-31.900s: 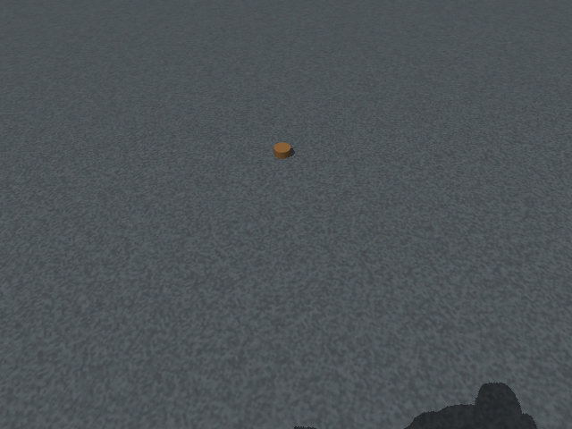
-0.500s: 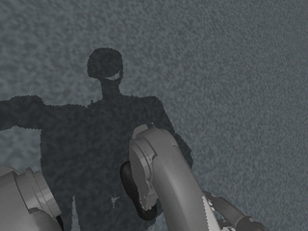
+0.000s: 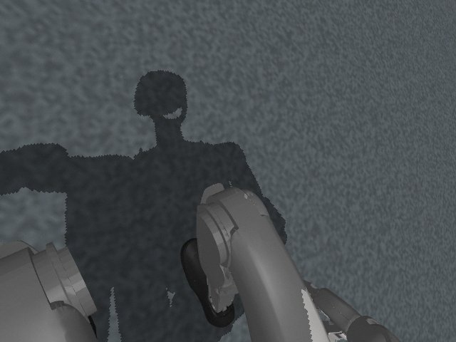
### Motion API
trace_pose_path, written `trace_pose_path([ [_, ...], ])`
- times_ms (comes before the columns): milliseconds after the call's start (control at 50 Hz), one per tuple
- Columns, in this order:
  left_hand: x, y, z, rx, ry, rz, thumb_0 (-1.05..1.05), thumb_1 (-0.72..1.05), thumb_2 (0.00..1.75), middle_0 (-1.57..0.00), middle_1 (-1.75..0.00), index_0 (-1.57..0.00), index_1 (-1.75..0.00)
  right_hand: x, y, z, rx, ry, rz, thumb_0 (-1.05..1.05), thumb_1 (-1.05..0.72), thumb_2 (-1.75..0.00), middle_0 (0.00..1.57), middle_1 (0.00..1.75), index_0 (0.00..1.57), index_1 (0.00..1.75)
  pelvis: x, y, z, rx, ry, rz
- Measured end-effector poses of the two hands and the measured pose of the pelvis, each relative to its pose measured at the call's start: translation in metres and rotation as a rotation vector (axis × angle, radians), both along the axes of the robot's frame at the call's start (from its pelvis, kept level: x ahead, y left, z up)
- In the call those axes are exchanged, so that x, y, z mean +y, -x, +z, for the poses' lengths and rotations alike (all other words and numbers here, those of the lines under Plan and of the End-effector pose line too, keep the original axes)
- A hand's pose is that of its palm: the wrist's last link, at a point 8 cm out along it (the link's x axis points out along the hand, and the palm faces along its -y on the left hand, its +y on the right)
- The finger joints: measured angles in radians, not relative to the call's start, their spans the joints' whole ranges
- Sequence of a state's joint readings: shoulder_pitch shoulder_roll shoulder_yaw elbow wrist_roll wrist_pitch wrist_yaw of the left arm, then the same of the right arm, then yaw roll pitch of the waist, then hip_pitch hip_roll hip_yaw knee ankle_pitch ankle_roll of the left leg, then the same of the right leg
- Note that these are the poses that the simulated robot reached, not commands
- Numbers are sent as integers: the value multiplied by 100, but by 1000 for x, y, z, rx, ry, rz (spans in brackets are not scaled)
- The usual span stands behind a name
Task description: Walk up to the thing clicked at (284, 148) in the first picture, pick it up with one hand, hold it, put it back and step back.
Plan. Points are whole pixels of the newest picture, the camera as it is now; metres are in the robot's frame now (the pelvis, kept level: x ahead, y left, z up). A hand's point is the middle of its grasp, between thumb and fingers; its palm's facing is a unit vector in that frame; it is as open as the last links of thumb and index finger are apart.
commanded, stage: close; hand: left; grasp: from above
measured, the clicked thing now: out of the picture +0.43 +0.38 -0.28
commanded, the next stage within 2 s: settle in 0.40 s
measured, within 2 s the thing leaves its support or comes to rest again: leaves its support in 0.78 s
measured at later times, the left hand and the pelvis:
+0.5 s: hand out of the picture +0.41 +0.39 -0.25, palm faces -0.41 -0.18 -0.89, open 11.8 cm; pelvis +0.00 +0.00 +0.00, yaw +0 degrees
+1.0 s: hand out of the picture +0.42 +0.40 -0.20, palm faces -0.36 -0.16 -0.92, open 11.8 cm; pelvis +0.00 +0.00 +0.00, yaw +1 degrees
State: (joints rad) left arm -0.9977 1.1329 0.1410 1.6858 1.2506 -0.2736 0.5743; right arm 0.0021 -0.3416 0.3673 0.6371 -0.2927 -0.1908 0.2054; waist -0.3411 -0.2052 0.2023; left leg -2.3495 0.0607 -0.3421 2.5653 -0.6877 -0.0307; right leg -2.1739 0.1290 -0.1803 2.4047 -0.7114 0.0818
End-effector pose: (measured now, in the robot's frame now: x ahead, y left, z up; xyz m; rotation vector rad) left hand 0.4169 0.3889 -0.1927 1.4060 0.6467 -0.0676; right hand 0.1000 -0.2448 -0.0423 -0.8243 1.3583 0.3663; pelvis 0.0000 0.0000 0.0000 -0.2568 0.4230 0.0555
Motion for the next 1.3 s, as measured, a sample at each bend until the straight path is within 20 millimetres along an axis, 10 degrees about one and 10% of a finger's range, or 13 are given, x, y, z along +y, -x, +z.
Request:
trace_pose_path([
  [760,1,-8,6,4,-10,13,1,-17,58,-56,-78,-47,-70,-1,8,0,8,0,-25,0,-90,-90,20,30,20,30,-1,-1,1,10,-3,-1],
  [1300,16,-1,91,24,-39,-16,-1,-17,60,-57,-76,-47,-71,-4,-19,-10,-91,-67,-173,0,-90,-90,20,30,20,30,-2,0,17,89,-32,44],
])
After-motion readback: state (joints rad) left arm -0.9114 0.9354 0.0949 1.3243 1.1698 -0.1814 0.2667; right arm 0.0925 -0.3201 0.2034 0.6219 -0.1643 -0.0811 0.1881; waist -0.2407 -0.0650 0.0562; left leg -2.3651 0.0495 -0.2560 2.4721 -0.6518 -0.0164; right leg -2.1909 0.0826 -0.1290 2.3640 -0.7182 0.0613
